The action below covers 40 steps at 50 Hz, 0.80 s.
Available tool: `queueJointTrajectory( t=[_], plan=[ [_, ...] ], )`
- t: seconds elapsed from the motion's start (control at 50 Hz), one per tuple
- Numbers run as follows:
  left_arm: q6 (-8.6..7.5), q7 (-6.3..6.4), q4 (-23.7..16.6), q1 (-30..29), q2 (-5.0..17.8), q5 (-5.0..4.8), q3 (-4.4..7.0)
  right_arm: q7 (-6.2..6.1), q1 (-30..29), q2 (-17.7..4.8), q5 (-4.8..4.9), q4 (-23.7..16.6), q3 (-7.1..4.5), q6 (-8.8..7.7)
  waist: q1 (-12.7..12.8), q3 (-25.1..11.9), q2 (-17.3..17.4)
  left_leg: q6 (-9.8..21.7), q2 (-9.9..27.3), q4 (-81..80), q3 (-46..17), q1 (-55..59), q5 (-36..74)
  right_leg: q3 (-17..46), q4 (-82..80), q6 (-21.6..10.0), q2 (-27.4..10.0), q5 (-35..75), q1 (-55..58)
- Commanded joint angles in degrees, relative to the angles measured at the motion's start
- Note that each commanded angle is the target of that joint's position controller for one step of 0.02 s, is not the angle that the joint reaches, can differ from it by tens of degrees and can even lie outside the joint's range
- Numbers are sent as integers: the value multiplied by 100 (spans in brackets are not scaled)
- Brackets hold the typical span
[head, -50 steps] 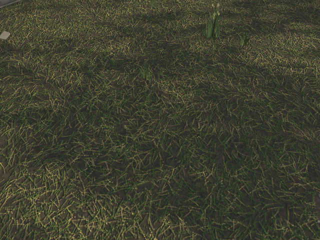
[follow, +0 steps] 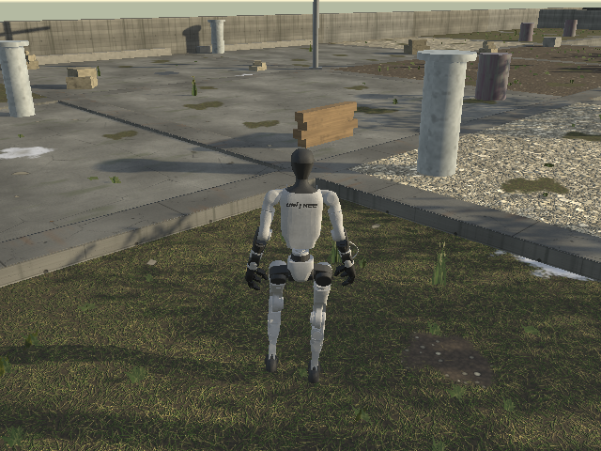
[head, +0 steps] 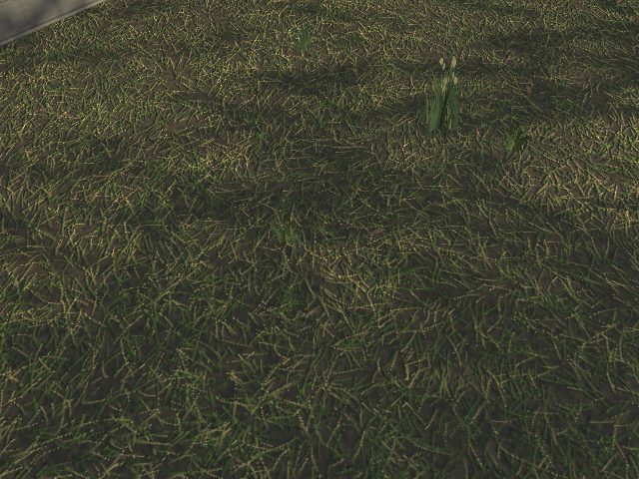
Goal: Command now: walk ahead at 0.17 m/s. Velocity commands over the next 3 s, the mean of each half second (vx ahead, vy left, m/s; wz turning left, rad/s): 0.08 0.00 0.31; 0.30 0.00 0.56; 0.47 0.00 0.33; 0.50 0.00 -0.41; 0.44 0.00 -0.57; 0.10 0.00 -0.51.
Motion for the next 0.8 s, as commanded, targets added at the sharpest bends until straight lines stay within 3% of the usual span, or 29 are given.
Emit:
queueJointTrajectory(
  t=[0.02, 0.1, 0.16, 0.22, 0.24, 0.26, 0.28, 0.3, 0.32, 0.34, 0.36, 0.38, 0.42, 0.5, 0.52, 0.56, 0.58, 0.62, 0.66, 0.68, 0.7, 0.72, 0.74, 0.76, 0.8],
  plan=[
    [-30, 142, -338, -483, 725, 5, 99, -28, 767, -84, -60, 11, -17, 126, -439, -706, -647, -91, 111, -1131, 1, 1081, 756, 476, -533, -869, -1399, 3580, -291],
    [121, 250, -196, -260, 943, -22, 142, 20, 169, -254, 7, -122, -50, 231, -178, -659, -697, -103, 0, -1962, 77, 1173, 1133, 527, -611, -823, -1572, 2066, 9],
    [284, 371, -186, -190, 1141, -121, 242, 50, -306, -480, -8, -421, -132, 270, -43, -431, -688, 5, -79, -2070, 147, 699, 335, 804, -389, -880, -1897, 1298, 458],
    [451, 516, -263, -199, 1178, -262, 309, 109, -271, -402, 2, -537, -169, 256, -130, -401, -629, 168, -223, -2758, 383, 771, 308, 874, 190, -685, -1986, 1127, 819],
    [486, 550, -254, -81, 1157, -299, 322, 122, -178, -440, -18, -546, -201, 247, -172, -449, -534, 281, -264, -3202, 346, 1077, 915, 769, 496, -463, -1828, 1020, 789],
    [482, 575, -301, 35, 1042, -240, 307, 99, 39, -715, -46, -527, -303, 242, -152, -672, -116, 474, -46, -3356, -70, 1644, 2276, 428, 1193, -155, -1461, 799, 536],
    [433, 567, -487, 74, 748, -101, 245, 48, 249, -1244, -62, -547, -452, 265, 45, -869, 1017, 1068, 792, -3437, -1361, 2555, 3866, -280, 2506, 320, -600, -431, -616],
    [431, 556, -727, -578, 646, -18, 187, 73, 835, -1169, -98, -471, -451, 259, -483, -968, 1456, 1921, 1569, -3899, -2633, 3309, 4343, -38, 3672, 571, 105, -3084, -2036],
    [428, 492, -794, -661, 693, -68, 198, 92, 929, -956, -146, -500, -370, 178, -427, -1238, 877, 1936, 1514, -3920, -2630, 3424, 3989, 722, 4564, 535, -85, -3292, -2288],
    [463, 463, -759, -610, 757, -184, 228, 81, 517, -968, -115, -645, -394, 125, -243, -1143, 528, 1705, 1274, -3878, -2198, 3259, 3826, 877, 4863, 535, -235, -2872, -2436],
    [502, 473, -710, -599, 854, -187, 268, 75, 140, -965, -34, -807, -400, 122, -131, -1034, 164, 1476, 1058, -3891, -1869, 3031, 3587, 896, 4774, 584, -342, -2481, -2482],
    [532, 505, -729, -663, 950, -143, 309, 53, -74, -918, 31, -907, -387, 152, -70, -1011, 56, 1353, 939, -3934, -1717, 2834, 3343, 931, 4568, 635, -441, -2175, -2373],
    [554, 523, -783, -695, 817, -132, 296, 29, -82, -921, -2, -956, -389, 245, -9, -1026, 248, 1316, 662, -3986, -1486, 2454, 3291, 804, 4209, 744, -335, -1834, -1965],
    [560, 550, -847, -840, 689, -199, 250, -64, 116, -1072, 19, -1026, -457, 329, -139, -1053, 492, 1304, 555, -4015, -1619, 2473, 2639, 836, 3145, 878, -217, -1546, -1711],
    [548, 526, -862, -860, 696, -207, 245, -80, 126, -1071, 48, -1052, -465, 346, -169, -1132, 495, 1276, 505, -4132, -1694, 2406, 1715, 838, 2852, 877, -215, -1431, -1551],
    [496, 448, -950, -1051, 733, -242, 247, -92, 44, -1064, 80, -1122, -459, 368, -243, -965, 690, 1230, 406, -4456, -1965, 2028, -305, 778, 2298, 832, -179, -1357, -1231],
    [449, 405, -985, -1064, 778, -262, 260, -89, -7, -1075, 66, -1156, -455, 372, -233, -869, 825, 1219, 390, -4542, -2108, 1854, -806, 743, 2070, 796, -144, -1428, -1049],
    [320, 325, -989, -894, 847, -310, 295, -80, -40, -1052, 44, -1214, -441, 374, -145, -783, 891, 1156, 329, -4515, -2303, 1641, -1256, 693, 1476, 673, -102, -1455, -558],
    [204, 285, -828, -368, 869, -334, 355, -93, -178, -906, 66, -1305, -383, 396, 182, -695, 669, 869, 11, -4192, -2246, 1122, -1564, 603, 356, 468, -204, -907, 474],
    [176, 314, -674, 235, 1112, -277, 441, -90, -283, -660, 67, -1406, -310, 386, 403, -828, 280, 548, -301, -3370, -1918, 219, -1761, 1114, 82, 225, -906, -1097, 1554],
    [196, 361, -619, 670, 1508, -137, 516, -39, -179, -118, 103, -1503, -184, 339, 348, -1009, -984, 225, -1034, -1526, -778, -843, -1730, 2729, -335, -252, -2250, -2298, 2283],
    [142, 282, -676, 506, 1773, 72, 570, 7, -475, -475, 129, -1847, -250, 208, 262, -431, -1555, 268, -812, -749, -811, -1833, -1523, 4319, -923, -837, -2988, -3393, 1640],
    [79, 305, -857, 66, 1419, 11, 501, 46, -455, -881, 120, -1796, -345, 163, 89, -50, -1260, 262, -501, -223, -906, -1964, -1004, 3923, -984, -817, -2802, -3506, 1421],
    [57, 336, -925, -194, 1109, -115, 425, 80, -240, -960, 91, -1643, -393, 170, -11, 46, -1176, 200, -429, -47, -834, -1982, -522, 3238, -1000, -536, -2428, -3047, 1413],
    [52, 358, -941, -206, 951, -160, 362, 128, -93, -762, 40, -1515, -374, 167, -1, 42, -1031, 67, -279, 285, -648, -1814, 179, 2203, -1039, -248, -2026, -1838, 1350]
  ],
)
Next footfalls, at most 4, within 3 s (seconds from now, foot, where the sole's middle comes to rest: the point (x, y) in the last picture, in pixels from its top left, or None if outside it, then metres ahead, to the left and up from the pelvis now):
0.26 left None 0.14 0.13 -0.78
0.68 right None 0.18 -0.10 -0.78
1.18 left None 0.32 0.29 -0.78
1.74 right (215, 365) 0.72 0.31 -0.78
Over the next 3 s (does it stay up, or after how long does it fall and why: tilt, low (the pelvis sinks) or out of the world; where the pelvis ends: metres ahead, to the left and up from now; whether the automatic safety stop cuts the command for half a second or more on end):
stays up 1.00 0.47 -0.01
